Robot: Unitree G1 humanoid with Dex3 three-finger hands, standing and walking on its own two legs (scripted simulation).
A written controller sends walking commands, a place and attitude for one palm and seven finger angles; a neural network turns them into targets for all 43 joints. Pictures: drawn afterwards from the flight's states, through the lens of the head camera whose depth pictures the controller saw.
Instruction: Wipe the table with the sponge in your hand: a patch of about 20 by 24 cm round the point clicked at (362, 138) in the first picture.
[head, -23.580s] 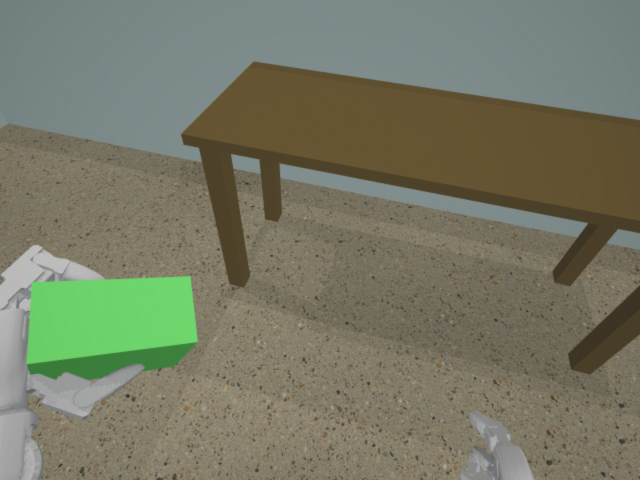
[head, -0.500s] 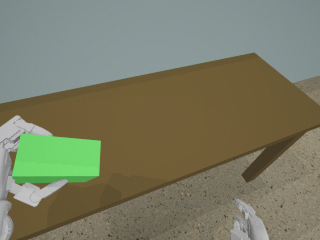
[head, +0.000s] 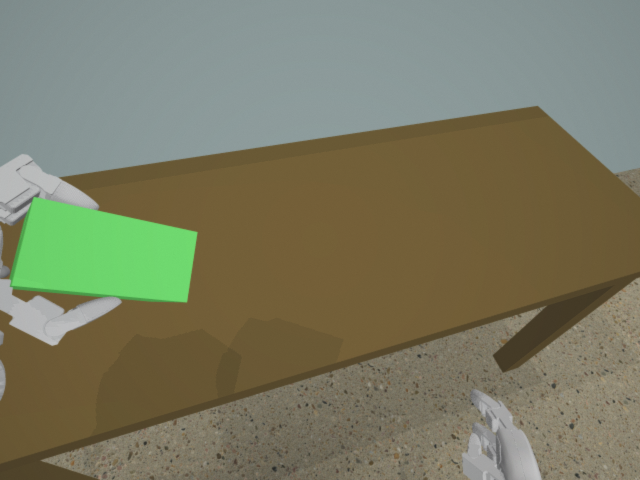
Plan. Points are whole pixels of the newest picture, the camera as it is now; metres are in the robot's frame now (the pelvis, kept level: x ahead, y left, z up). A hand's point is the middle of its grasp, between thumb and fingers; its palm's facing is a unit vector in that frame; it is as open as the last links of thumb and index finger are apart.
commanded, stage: come to a stop and stand still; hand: left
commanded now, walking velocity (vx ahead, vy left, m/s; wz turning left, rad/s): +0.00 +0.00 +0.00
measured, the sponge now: (128, 263) +0.27 +0.22 +0.16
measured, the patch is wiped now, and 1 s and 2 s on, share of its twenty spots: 0.00 0.00 0.00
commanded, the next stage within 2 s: look again from close up in 1.06 s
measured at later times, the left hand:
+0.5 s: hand (79, 290) +0.23 +0.25 +0.16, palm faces +0.34 -0.83 -0.44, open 10.7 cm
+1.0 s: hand (71, 331) +0.20 +0.24 +0.16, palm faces +0.33 -0.87 -0.37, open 10.7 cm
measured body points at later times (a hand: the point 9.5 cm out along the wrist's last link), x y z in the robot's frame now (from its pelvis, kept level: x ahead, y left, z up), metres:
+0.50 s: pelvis +0.01 +0.01 +0.00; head +0.05 +0.03 +0.45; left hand +0.21 +0.30 +0.18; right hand +0.19 -0.22 -0.07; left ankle +0.02 +0.09 -0.74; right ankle +0.00 -0.12 -0.74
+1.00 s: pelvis -0.03 +0.00 +0.00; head -0.03 +0.02 +0.45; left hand +0.17 +0.29 +0.18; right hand +0.13 -0.23 -0.06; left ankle +0.02 +0.09 -0.74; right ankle +0.00 -0.12 -0.74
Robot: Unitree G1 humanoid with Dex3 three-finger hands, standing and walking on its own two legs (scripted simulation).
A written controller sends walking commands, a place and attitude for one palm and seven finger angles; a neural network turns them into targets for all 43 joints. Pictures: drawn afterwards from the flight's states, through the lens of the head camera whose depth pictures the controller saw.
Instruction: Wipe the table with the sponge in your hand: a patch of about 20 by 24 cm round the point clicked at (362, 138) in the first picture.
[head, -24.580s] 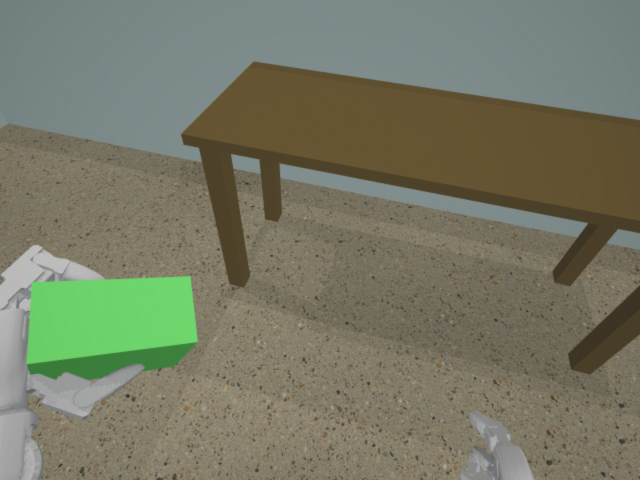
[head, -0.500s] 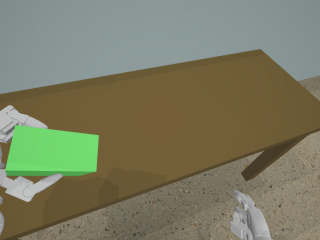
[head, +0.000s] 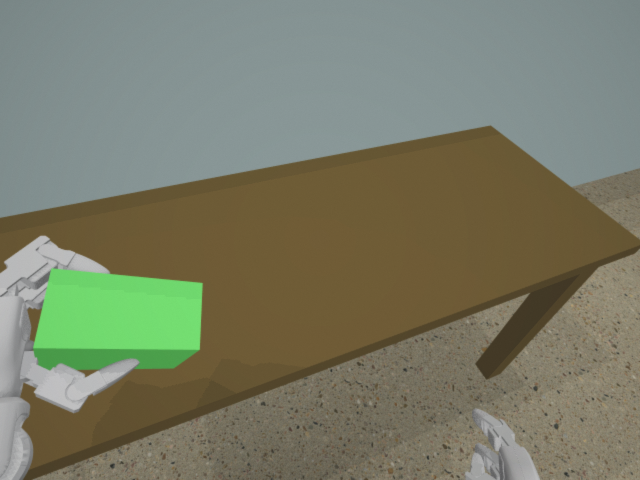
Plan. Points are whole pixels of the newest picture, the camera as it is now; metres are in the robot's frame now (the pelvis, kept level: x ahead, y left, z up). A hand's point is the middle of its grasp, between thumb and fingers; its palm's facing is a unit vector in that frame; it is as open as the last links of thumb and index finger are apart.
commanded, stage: come to a stop and stand still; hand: left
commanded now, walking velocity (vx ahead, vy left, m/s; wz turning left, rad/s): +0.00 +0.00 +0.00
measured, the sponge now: (144, 326) +0.23 +0.20 +0.13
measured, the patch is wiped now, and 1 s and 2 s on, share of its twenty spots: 0.00 0.00 0.00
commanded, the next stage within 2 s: look again from close up in 0.06 s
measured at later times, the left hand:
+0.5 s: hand (83, 326) +0.21 +0.24 +0.15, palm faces +0.35 -0.87 -0.35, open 10.7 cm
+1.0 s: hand (78, 285) +0.25 +0.27 +0.16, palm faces +0.39 -0.84 -0.37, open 10.7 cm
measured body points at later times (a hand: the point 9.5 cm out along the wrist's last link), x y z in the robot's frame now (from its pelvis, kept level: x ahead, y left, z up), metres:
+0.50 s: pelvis +0.00 +0.00 +0.00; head -0.01 +0.02 +0.45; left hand +0.19 +0.29 +0.17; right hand +0.17 -0.22 -0.06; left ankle +0.05 +0.08 -0.74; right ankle +0.03 -0.12 -0.74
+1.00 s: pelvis +0.03 +0.01 +0.00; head +0.06 +0.04 +0.45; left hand +0.23 +0.31 +0.18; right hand +0.20 -0.21 -0.08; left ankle +0.05 +0.09 -0.74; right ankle +0.03 -0.12 -0.74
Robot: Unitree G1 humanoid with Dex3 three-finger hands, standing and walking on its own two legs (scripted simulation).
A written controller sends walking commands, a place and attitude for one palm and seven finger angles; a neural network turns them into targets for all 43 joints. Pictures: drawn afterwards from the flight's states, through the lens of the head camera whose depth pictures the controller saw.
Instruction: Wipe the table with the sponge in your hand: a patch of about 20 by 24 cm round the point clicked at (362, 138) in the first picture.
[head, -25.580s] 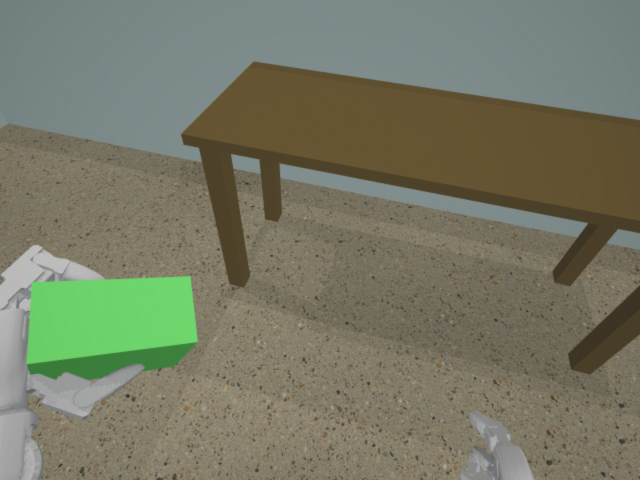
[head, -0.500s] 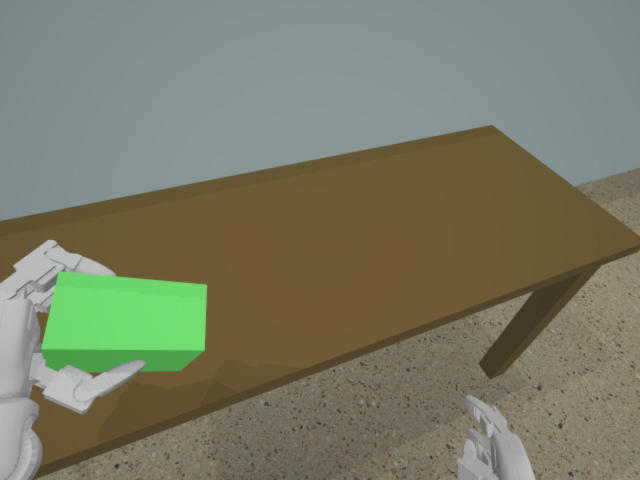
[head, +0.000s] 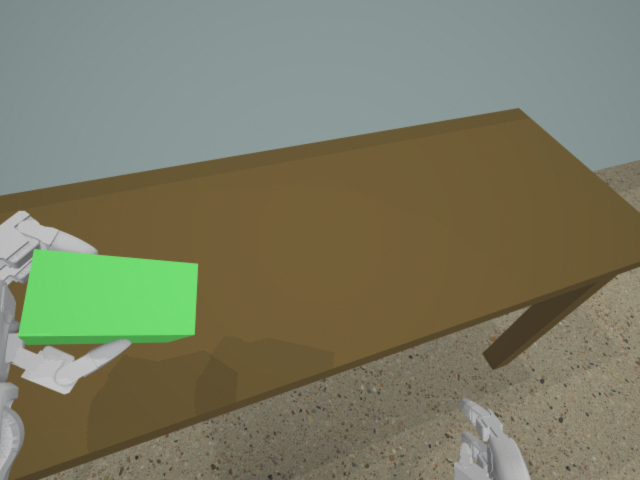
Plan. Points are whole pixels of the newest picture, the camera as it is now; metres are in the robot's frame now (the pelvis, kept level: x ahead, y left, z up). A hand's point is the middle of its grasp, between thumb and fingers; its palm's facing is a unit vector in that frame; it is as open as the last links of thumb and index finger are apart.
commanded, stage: come to a stop and stand still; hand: left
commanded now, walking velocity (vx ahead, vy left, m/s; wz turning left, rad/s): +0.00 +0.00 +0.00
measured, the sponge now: (137, 304) +0.24 +0.21 +0.13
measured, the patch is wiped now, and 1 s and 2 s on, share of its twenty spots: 0.00 0.00 0.00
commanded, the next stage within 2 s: look again from close up in 0.42 s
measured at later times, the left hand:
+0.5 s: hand (70, 308) +0.22 +0.25 +0.16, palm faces +0.37 -0.86 -0.35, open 10.7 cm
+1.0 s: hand (71, 329) +0.20 +0.24 +0.16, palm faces +0.37 -0.85 -0.38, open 10.7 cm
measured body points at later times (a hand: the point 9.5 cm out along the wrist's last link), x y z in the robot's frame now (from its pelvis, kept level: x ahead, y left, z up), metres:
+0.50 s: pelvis +0.00 +0.00 +0.00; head +0.02 +0.03 +0.45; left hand +0.19 +0.30 +0.18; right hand +0.19 -0.22 -0.06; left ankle +0.02 +0.08 -0.74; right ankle +0.00 -0.13 -0.74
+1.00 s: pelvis -0.01 +0.00 +0.00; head +0.00 +0.01 +0.45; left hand +0.18 +0.29 +0.18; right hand +0.16 -0.23 -0.07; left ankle +0.02 +0.08 -0.74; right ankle +0.00 -0.13 -0.74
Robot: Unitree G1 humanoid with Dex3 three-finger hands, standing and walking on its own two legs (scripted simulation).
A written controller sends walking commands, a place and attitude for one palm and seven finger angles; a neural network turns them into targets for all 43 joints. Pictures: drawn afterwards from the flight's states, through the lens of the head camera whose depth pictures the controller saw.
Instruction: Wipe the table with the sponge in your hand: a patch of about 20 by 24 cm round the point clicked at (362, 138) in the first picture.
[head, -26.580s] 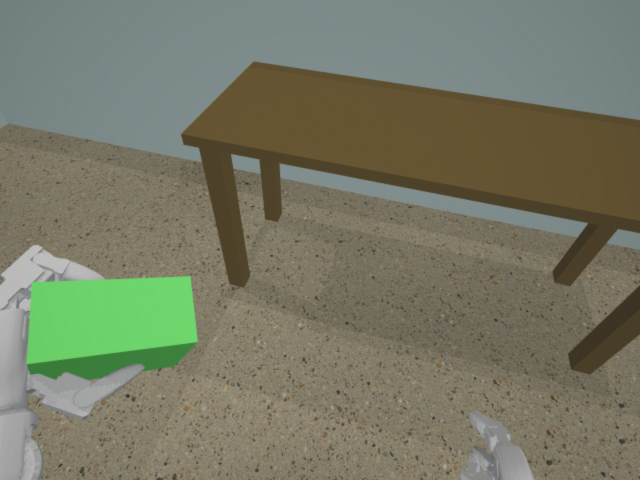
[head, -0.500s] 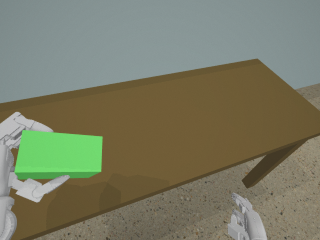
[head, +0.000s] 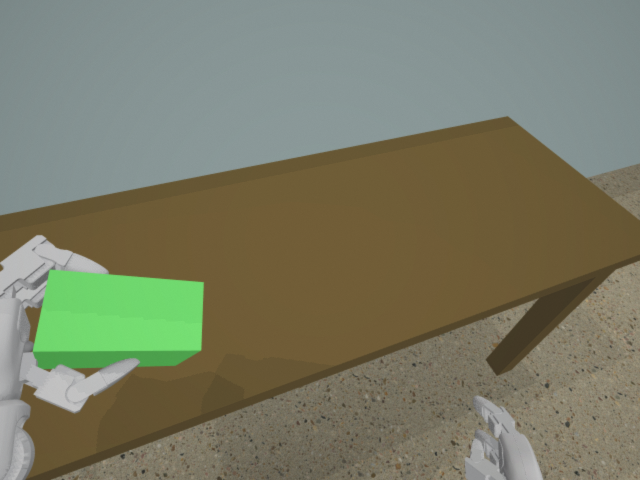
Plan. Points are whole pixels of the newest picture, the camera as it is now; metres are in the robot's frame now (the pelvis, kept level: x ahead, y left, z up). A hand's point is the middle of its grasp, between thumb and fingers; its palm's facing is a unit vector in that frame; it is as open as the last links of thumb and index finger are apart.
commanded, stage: shuffle to correct the standing spot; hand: left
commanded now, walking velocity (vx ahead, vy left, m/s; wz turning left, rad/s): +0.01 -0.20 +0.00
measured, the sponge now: (146, 325) +0.23 +0.20 +0.12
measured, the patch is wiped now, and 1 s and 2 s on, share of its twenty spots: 0.00 0.00 0.00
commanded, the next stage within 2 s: come to a stop and stand still in 0.74 s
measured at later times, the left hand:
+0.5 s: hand (154, 312) +0.23 +0.19 +0.15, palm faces +0.30 -0.87 -0.39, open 10.7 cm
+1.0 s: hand (154, 292) +0.25 +0.19 +0.16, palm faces +0.31 -0.80 -0.52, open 10.7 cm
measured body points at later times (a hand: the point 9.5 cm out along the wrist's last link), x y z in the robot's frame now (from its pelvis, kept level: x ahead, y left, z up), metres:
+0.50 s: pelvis +0.01 -0.05 +0.00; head +0.04 -0.04 +0.44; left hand +0.21 +0.23 +0.17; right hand +0.19 -0.29 -0.07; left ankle +0.03 +0.08 -0.74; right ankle +0.01 -0.13 -0.74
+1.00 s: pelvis +0.01 -0.08 -0.01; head +0.04 -0.06 +0.44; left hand +0.22 +0.23 +0.19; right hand +0.18 -0.31 -0.08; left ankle +0.03 +0.08 -0.74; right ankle +0.01 -0.13 -0.74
